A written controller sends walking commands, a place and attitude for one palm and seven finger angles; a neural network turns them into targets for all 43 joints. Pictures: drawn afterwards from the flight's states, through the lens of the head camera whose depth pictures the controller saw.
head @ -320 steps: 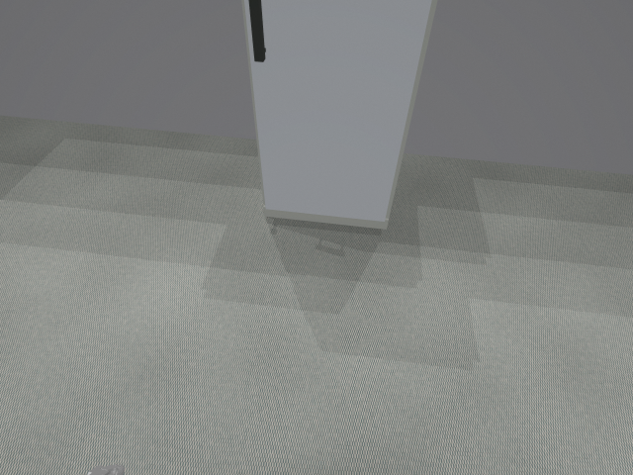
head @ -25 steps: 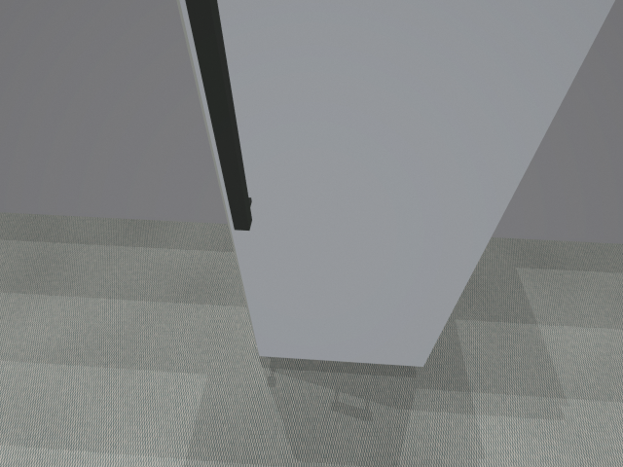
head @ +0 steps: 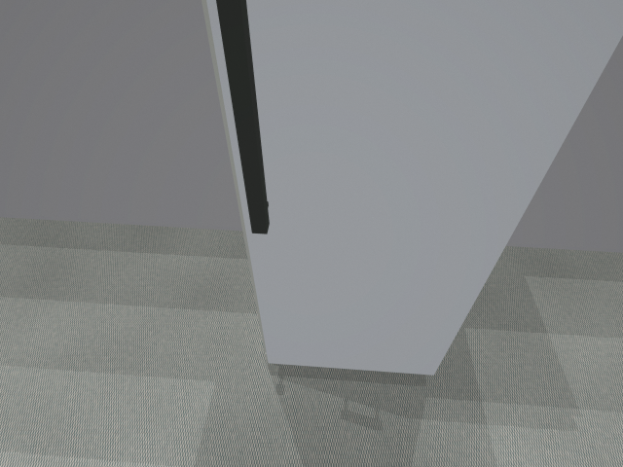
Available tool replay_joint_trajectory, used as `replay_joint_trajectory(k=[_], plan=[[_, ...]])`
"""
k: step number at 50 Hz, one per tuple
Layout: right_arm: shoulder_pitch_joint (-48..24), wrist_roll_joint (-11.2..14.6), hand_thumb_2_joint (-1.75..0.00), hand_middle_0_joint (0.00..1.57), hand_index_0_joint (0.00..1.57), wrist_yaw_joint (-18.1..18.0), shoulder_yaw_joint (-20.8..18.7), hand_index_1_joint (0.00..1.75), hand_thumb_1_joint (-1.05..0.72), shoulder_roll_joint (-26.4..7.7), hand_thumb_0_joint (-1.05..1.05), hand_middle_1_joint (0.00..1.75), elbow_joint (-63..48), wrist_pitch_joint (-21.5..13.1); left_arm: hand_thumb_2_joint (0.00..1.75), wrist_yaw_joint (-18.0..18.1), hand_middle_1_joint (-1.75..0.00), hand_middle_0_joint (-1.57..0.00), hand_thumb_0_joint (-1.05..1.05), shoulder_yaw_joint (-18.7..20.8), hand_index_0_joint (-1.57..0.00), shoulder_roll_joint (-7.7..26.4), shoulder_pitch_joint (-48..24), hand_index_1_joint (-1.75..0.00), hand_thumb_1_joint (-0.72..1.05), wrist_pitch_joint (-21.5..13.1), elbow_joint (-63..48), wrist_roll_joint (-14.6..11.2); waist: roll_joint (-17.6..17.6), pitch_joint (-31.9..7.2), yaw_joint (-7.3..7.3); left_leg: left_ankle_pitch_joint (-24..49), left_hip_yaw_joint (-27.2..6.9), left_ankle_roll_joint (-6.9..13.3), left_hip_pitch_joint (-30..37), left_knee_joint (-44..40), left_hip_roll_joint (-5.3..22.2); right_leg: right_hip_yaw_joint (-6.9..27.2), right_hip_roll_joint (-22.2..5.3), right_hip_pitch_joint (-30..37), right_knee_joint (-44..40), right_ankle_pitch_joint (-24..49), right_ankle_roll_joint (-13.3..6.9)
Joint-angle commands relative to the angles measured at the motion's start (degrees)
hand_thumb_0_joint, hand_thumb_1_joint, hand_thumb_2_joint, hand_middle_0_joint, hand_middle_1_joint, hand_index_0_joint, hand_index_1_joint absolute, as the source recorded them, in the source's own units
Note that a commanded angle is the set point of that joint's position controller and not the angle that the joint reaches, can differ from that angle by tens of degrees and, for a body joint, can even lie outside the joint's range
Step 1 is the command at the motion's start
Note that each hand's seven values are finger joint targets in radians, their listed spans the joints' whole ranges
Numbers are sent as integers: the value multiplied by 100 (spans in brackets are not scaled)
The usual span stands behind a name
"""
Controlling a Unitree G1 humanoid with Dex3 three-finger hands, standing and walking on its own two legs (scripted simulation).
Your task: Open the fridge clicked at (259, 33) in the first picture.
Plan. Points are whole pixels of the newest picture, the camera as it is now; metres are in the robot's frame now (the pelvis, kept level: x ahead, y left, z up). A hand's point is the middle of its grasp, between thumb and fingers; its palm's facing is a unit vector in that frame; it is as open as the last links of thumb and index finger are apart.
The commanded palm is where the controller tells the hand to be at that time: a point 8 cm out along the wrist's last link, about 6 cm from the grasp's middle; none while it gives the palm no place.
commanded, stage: come to a stop and stand still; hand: left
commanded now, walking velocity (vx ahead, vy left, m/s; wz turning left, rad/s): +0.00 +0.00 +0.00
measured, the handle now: (251, 125) +0.53 +0.12 +0.19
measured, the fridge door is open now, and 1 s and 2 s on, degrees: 0 0 0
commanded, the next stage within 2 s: look again from close up in 0.26 s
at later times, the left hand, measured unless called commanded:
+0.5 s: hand out of the picture +0.00 +0.19 -0.17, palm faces +0.00 -0.98 -0.19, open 7.3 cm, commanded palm none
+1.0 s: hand out of the picture -0.01 +0.19 -0.17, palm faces +0.00 -0.98 -0.20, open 7.3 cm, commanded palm none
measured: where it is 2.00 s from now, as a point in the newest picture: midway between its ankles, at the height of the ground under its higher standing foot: outside the picture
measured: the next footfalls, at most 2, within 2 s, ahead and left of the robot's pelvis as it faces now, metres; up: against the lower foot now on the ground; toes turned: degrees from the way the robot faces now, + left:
right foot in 1.80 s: +0.13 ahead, -0.12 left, +0.00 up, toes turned -4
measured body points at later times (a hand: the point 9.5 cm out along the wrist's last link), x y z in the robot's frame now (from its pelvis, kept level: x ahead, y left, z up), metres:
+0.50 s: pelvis +0.00 +0.02 +0.00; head +0.00 +0.02 +0.45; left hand +0.00 +0.24 -0.16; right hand +0.01 -0.21 -0.15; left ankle +0.00 +0.11 -0.73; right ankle -0.02 -0.12 -0.73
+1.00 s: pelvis -0.01 +0.01 +0.01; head +0.00 +0.01 +0.46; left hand +0.00 +0.24 -0.15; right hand +0.01 -0.22 -0.15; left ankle +0.00 +0.11 -0.73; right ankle -0.02 -0.12 -0.73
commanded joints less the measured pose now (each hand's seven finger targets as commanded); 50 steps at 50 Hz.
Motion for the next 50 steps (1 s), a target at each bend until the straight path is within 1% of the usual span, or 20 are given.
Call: replay_joint_trajectory(k=[1,4,5,6,9,10,14,16,19,20,21,25,29,35,38,41,42,44,46,50], plan=[[216,31,-90,20,20,44,-11,30,-90,-506,0,30,-313,-69,90,1,-30,-20,0,97,-20,594,276,-30,90,-30,-288,6,35,724,54,472,-660,198,-418,-1065,461,445,-357,-378,-573,338,-209],[176,17,-90,20,20,55,-19,30,-90,-624,0,30,-327,-68,90,-18,-30,-20,0,96,-20,655,233,-30,90,9,-342,10,14,728,72,93,-751,220,-460,-1300,491,403,-345,-358,-551,262,-183],[143,26,-90,20,20,53,-13,30,-90,-629,0,30,-336,-79,90,-27,-30,-20,0,93,-20,673,250,-30,90,5,-350,15,20,672,100,164,-737,239,-451,-1310,498,394,-362,-276,-558,338,-178],[123,24,-90,20,20,56,-14,30,-90,-672,0,30,-338,-90,90,-32,-30,-20,0,99,-20,709,258,-30,90,2,-360,12,25,562,105,256,-728,233,-394,-1289,482,416,-381,-225,-548,410,-174],[108,31,-90,20,20,58,-10,30,-90,-712,0,30,-306,-105,90,-38,-30,-20,0,97,-20,764,210,-30,90,-1,-375,4,-117,429,89,575,-680,233,-220,-1233,476,436,-416,-197,-569,576,-163],[102,37,-90,20,20,56,-8,30,-90,-710,0,30,-296,-115,90,-42,-30,-20,0,97,-20,802,199,-30,90,-9,-380,6,-91,373,111,730,-647,239,-180,-1196,470,417,-447,-128,-577,656,-154],[53,46,-90,20,20,62,-4,30,-90,-731,0,30,-221,-103,90,-45,-30,-20,0,87,-20,844,159,-30,90,-3,-354,-4,-124,413,81,837,-575,209,-87,-1140,447,467,-476,-207,-632,706,-146],[62,53,-90,20,20,57,-2,30,-90,-734,0,30,-185,-114,90,-44,-30,-20,0,93,-20,861,174,-30,90,-11,-328,-1,-122,327,91,965,-589,221,-51,-1126,449,469,-497,-128,-632,788,-147],[42,57,-90,20,20,57,-9,30,-90,-713,0,30,-121,-107,90,-42,-30,-20,0,84,-20,839,170,-30,90,-7,-285,-3,-117,331,76,978,-564,210,11,-1127,455,477,-498,-158,-658,792,-142],[43,60,-90,20,20,55,-11,30,-90,-699,0,30,-95,-113,90,-37,-30,-20,0,91,-20,865,187,-30,90,-17,-283,6,-157,323,93,1104,-551,220,21,-1090,454,450,-516,-103,-654,913,-142],[21,64,-90,20,20,54,-17,30,-90,-727,0,30,-95,-113,90,-36,-30,-20,0,90,-20,882,183,-30,90,-16,-269,1,-76,317,84,1109,-541,210,26,-1080,443,472,-523,-115,-659,903,-141],[7,65,-90,20,20,45,-23,30,-90,-677,0,30,-30,-110,90,-32,-30,-20,0,83,-20,840,212,-30,90,-14,-196,7,-71,318,86,1193,-538,216,105,-1079,461,464,-516,-115,-675,987,-133],[-23,63,-90,20,20,44,-16,30,-90,-672,0,30,8,-100,90,-35,-30,-20,0,77,-20,793,222,-30,90,3,-152,5,16,412,82,927,-546,198,64,-1194,476,489,-500,-196,-711,787,-130],[-30,68,-90,20,20,42,-30,30,-90,-668,0,30,29,-101,90,-37,-30,-20,0,83,-20,806,236,-30,90,-15,-122,18,-132,410,92,970,-532,201,60,-1161,460,489,-527,-148,-768,860,-134],[-48,62,-90,20,20,47,-32,30,-90,-685,0,30,33,-96,90,-41,-30,-20,0,92,-20,811,205,-30,90,-13,-131,9,-96,402,80,874,-539,186,65,-1196,457,517,-529,-193,-783,762,-147],[-56,65,-90,20,20,48,-35,30,-90,-701,0,30,46,-101,90,-39,-30,-20,0,94,-20,832,197,-30,90,-21,-135,12,-76,367,84,985,-534,187,88,-1177,458,524,-533,-158,-784,849,-147],[-65,64,-90,20,20,47,-38,30,-90,-692,0,30,51,-97,90,-39,-30,-20,0,98,-20,829,183,-30,90,-18,-136,9,-123,434,87,922,-546,183,62,-1203,462,521,-526,-198,-795,788,-147],[-66,61,-90,20,20,50,-36,30,-90,-706,0,30,56,-101,90,-47,-30,-20,0,98,-20,821,180,-30,90,-14,-133,7,-62,378,85,873,-554,179,76,-1238,472,521,-525,-191,-799,737,-148],[-59,61,-90,20,20,46,-29,30,-90,-706,0,30,66,-99,90,-44,-30,-20,0,102,-20,840,162,-30,90,-12,-139,9,-66,441,90,925,-557,185,24,-1239,472,514,-526,-173,-798,782,-154],[-64,60,-90,20,20,48,-32,30,-90,-692,0,30,72,-95,90,-49,-30,-20,0,96,-20,832,195,-30,90,-17,-122,10,-134,408,107,910,-556,188,96,-1236,478,516,-529,-189,-828,781,-152]])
